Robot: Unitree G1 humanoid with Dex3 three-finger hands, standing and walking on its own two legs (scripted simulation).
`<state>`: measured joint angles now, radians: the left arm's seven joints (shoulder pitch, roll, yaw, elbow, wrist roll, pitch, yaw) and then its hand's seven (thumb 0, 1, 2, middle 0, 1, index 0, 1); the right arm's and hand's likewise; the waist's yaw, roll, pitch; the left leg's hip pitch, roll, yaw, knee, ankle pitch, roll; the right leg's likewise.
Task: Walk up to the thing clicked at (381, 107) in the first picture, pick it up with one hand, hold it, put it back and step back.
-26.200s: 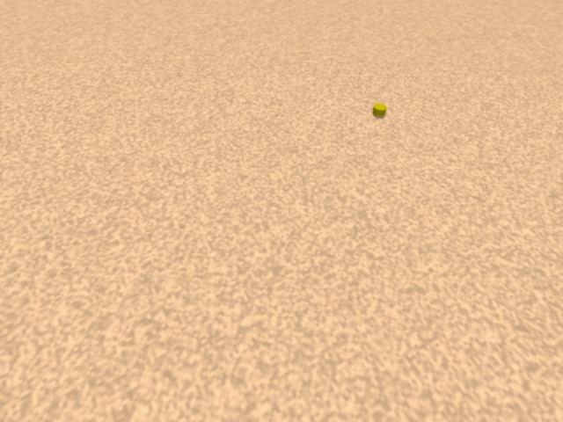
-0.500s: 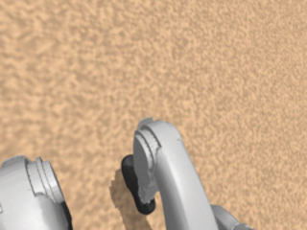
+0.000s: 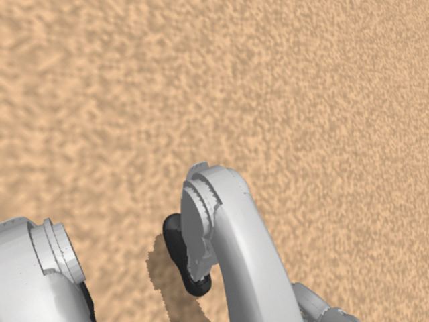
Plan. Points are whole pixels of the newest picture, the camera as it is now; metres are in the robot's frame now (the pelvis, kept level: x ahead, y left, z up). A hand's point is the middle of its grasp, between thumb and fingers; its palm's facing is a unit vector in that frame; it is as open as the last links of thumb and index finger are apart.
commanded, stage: open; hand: left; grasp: from above
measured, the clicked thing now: out of the picture +0.44 +0.32 -0.27
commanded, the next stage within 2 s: withdraw in 1.02 s
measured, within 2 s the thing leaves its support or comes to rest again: neither
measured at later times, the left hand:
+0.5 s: hand out of the picture +0.43 +0.31 -0.25, palm faces -0.41 -0.17 -0.89, open 12.3 cm
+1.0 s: hand out of the picture +0.43 +0.31 -0.25, palm faces -0.42 -0.16 -0.89, open 13.7 cm
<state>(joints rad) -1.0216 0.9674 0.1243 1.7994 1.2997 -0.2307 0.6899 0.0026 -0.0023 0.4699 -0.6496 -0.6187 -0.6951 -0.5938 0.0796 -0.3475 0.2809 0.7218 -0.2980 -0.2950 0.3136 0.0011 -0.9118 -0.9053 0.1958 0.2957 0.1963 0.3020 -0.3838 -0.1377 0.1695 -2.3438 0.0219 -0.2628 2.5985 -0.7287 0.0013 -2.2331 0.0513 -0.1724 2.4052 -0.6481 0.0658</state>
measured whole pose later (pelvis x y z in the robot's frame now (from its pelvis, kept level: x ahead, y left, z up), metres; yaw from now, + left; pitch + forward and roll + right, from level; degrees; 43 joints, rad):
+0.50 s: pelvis +0.00 +0.00 +0.01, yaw -1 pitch +25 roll -15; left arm -1.04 1.00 0.12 1.80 1.27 -0.21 0.69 0.00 -0.21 0.72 -0.35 -0.83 -0.35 -0.80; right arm 0.07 -0.36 0.31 0.70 -0.29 -0.31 0.31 0.00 -0.90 -0.90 0.20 0.30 0.20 0.30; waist -0.40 -0.15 0.19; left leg -2.33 0.02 -0.27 2.58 -0.72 0.00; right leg -2.22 0.05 -0.18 2.38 -0.64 0.07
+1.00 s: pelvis +0.00 +0.00 +0.01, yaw -1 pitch +25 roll -15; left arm -1.03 1.01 0.11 1.78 1.26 -0.22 0.68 0.00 -0.46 0.95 -0.10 -1.05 -0.10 -1.03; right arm 0.07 -0.36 0.32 0.68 -0.29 -0.31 0.31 0.00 -0.90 -0.90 0.20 0.30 0.20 0.30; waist -0.39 -0.16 0.21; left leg -2.32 0.03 -0.28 2.58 -0.72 0.00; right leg -2.21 0.06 -0.19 2.37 -0.64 0.07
